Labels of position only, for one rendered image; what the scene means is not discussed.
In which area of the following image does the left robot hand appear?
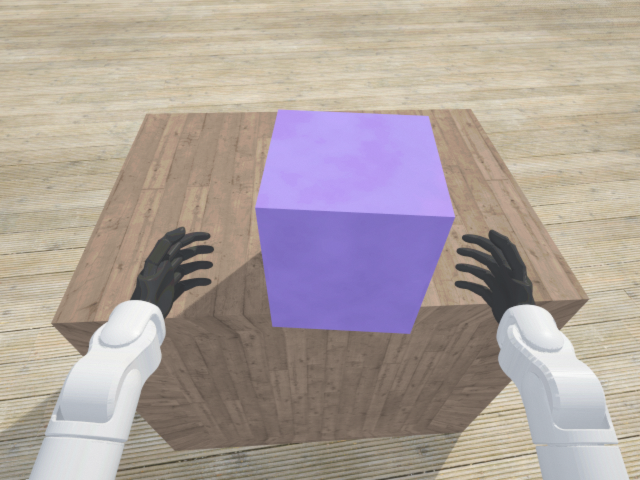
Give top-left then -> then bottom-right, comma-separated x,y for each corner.
130,227 -> 214,319

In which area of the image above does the carton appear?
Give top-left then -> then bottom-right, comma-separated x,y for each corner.
255,110 -> 455,334

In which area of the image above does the left robot forearm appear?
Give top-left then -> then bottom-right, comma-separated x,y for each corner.
26,300 -> 166,480

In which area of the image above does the right robot forearm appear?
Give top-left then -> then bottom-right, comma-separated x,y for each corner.
496,305 -> 629,480

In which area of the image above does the pedestal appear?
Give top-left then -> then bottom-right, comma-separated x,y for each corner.
51,109 -> 589,451

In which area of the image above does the right robot hand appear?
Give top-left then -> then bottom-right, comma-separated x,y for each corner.
455,230 -> 536,324

